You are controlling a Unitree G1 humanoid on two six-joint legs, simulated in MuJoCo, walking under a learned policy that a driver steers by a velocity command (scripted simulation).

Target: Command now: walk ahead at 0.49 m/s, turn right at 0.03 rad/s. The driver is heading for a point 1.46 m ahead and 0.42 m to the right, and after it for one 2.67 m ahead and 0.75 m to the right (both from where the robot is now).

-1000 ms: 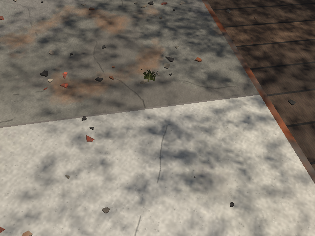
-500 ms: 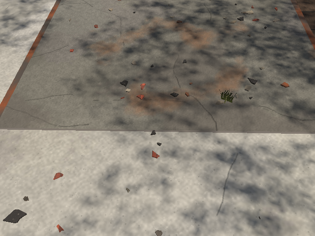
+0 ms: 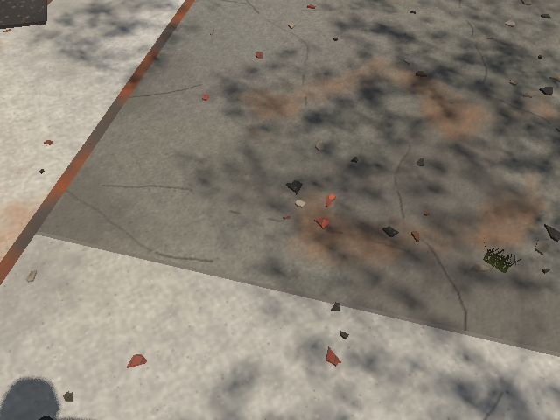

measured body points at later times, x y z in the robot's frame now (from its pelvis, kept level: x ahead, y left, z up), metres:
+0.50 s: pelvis +0.29 -0.07 +0.00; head +0.32 -0.08 +0.45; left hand +0.39 +0.20 -0.13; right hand +0.37 -0.35 -0.12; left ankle +0.38 +0.08 -0.67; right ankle +0.28 -0.11 -0.74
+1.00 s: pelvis +0.57 -0.10 +0.00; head +0.60 -0.10 +0.45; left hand +0.82 +0.08 -0.12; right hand +0.48 -0.37 -0.11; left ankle +0.61 -0.01 -0.74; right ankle +0.52 -0.22 -0.66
